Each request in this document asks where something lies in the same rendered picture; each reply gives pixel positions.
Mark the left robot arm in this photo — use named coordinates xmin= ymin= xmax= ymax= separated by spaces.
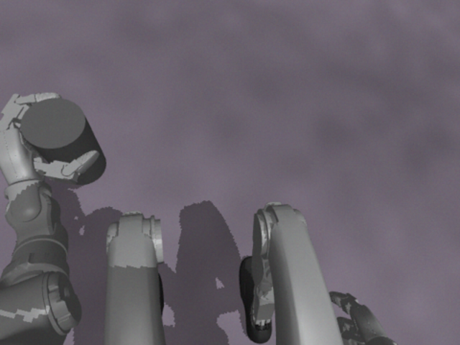
xmin=0 ymin=179 xmax=82 ymax=345

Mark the right robot foot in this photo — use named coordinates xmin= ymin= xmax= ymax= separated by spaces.
xmin=239 ymin=257 xmax=272 ymax=344

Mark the left robot hand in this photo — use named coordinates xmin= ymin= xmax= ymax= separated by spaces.
xmin=0 ymin=93 xmax=99 ymax=185

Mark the right robot hand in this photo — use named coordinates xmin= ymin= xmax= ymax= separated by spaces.
xmin=329 ymin=292 xmax=387 ymax=345

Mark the can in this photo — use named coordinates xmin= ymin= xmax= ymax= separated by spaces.
xmin=21 ymin=98 xmax=106 ymax=185

